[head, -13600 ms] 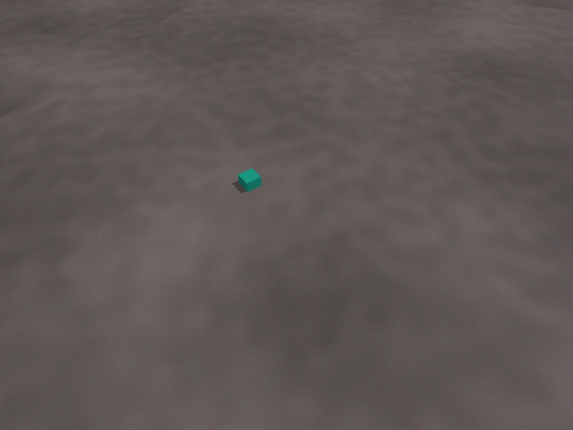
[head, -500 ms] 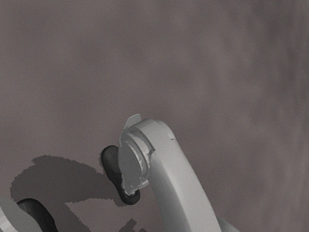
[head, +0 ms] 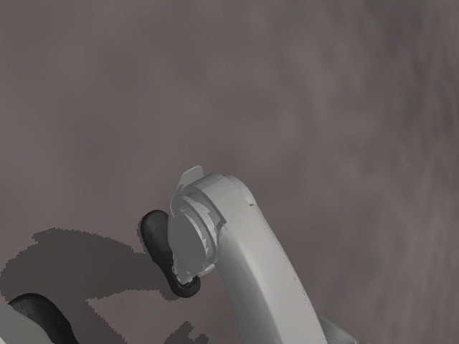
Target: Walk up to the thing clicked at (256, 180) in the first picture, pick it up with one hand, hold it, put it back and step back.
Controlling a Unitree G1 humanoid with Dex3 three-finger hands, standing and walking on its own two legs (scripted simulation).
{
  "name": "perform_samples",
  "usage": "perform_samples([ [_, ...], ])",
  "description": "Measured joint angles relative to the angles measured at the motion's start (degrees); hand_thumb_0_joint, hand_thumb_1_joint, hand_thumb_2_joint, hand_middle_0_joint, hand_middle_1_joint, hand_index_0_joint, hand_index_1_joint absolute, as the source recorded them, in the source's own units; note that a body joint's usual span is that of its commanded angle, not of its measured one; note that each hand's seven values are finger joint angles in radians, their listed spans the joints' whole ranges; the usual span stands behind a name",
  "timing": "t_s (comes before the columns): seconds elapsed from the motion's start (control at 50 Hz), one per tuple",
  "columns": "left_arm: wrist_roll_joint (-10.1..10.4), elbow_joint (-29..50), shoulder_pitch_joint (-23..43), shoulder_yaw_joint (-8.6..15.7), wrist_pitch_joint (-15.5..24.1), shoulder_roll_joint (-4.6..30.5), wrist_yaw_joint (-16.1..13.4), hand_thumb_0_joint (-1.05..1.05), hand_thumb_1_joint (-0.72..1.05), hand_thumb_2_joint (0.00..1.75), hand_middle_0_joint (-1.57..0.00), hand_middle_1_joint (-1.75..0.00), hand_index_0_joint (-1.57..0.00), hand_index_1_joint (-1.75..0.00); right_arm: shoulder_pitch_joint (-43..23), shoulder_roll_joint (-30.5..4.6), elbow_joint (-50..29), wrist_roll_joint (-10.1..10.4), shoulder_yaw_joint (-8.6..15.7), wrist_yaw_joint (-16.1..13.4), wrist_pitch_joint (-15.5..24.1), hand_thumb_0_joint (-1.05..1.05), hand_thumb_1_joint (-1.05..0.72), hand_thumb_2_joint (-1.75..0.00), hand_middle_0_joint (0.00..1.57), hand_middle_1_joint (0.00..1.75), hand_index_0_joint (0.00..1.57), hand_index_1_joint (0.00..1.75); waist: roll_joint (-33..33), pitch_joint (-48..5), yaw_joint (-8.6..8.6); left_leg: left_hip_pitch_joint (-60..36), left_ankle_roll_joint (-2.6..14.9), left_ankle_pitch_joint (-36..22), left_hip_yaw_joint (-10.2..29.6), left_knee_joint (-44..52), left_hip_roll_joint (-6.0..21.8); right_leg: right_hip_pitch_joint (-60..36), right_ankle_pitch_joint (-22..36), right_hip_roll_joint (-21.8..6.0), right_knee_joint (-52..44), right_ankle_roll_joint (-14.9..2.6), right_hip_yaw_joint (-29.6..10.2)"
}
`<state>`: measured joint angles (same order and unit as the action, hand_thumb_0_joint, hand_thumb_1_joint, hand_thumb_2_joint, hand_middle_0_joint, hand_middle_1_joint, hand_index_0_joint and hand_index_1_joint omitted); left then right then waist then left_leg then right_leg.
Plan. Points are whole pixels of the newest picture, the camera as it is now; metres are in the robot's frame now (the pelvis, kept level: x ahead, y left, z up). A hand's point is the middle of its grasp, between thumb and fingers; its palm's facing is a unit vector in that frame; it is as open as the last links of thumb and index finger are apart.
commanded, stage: rest palm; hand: left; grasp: from above
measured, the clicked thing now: out of the picture +0.48 +0.36 -0.30
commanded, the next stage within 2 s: close in 0.02 s
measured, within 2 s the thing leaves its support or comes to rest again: neither
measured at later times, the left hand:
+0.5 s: hand out of the picture +0.47 +0.36 -0.27, palm faces -0.22 -0.38 -0.90, open 13.8 cm
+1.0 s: hand out of the picture +0.47 +0.36 -0.27, palm faces -0.20 -0.38 -0.90, open 13.3 cm
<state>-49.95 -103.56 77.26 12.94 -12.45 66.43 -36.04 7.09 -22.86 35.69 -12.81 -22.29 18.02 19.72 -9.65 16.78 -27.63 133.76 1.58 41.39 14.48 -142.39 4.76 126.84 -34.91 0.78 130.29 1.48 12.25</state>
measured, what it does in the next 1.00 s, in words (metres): stands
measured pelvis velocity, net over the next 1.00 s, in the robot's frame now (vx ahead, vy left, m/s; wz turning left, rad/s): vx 0.00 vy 0.00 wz -0.01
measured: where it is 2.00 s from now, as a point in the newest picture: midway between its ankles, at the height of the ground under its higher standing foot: (126, 308)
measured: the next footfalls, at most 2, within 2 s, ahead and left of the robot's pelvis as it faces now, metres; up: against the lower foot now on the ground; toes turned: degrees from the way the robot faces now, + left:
none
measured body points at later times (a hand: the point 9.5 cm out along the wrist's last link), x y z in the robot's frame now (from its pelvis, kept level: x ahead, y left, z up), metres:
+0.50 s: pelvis +0.00 +0.00 +0.00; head +0.33 +0.12 +0.29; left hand +0.48 +0.37 -0.21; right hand +0.02 -0.24 -0.03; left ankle +0.06 +0.12 -0.29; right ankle +0.13 -0.11 -0.29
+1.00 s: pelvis +0.00 +0.00 +0.01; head +0.33 +0.12 +0.28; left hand +0.48 +0.37 -0.22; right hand +0.02 -0.24 -0.03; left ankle +0.06 +0.12 -0.29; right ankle +0.13 -0.11 -0.29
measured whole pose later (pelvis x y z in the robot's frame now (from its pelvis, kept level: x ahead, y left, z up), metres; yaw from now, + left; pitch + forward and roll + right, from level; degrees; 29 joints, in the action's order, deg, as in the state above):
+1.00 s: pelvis +0.00 +0.00 +0.01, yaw -1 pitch +32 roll -16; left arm -48.5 -100.4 78.6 13.6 -15.4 67.4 -35.9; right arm 7.0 -22.7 33.5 -12.4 -22.4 17.6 18.0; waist -9.7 16.7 -28.0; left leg 133.9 1.5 41.8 14.5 -141.3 4.9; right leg 127.0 -35.2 1.1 129.0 1.6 12.3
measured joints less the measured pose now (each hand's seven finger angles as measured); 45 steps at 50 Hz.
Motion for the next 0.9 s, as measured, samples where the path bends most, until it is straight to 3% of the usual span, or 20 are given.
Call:
perform_samples([
  [0.16, 0.3, 0.6, 0.6, 0.6, -0.8, 0.7, -0.2, 0.00, -0.52, 0.96, -0.12, -1.02, -0.11, -1.02, 0.0, -0.1, -0.6, 0.1, -0.1, 0.1, -0.3, 0.01, -0.95, -0.92, 0.20, 0.30, 0.20, 0.30, -0.1, 0.1, -0.38, 0.0, 0.01, 0.0, 0.2, 0.3, 0.1, -0.1, 0.1, 0.2, -0.5, 0.06, 0.2],
  [0.44, 0.6, 1.1, 1.2, -0.9, -1.7, 0.7, 0.3, 0.00, -0.49, 0.95, -0.13, -1.02, -0.12, -1.01, -0.1, 0.0, -0.7, 0.2, -0.3, -0.4, -1.0, 0.01, -0.94, -0.91, 0.20, 0.30, 0.20, 0.30, 0.2, -0.6, -0.55, 0.1, 0.10, 0.1, 0.1, 0.7, 0.1, 0.0, 0.1, 0.2, -0.9, 0.18, 0.1],
  [0.9, 1.3, 2.4, 1.3, 0.0, -2.7, 0.8, 0.0, 0.00, -0.42, 0.91, -0.16, -1.00, -0.16, -0.99, -0.1, 0.0, -1.7, 0.3, -0.2, -0.4, -1.6, 0.01, -0.94, -0.91, 0.20, 0.30, 0.20, 0.30, 0.1, -0.3, -0.58, 0.3, 0.00, 0.4, 0.1, 0.9, 0.1, 0.3, -0.3, 0.3, -1.1, 0.15, 0.1],
])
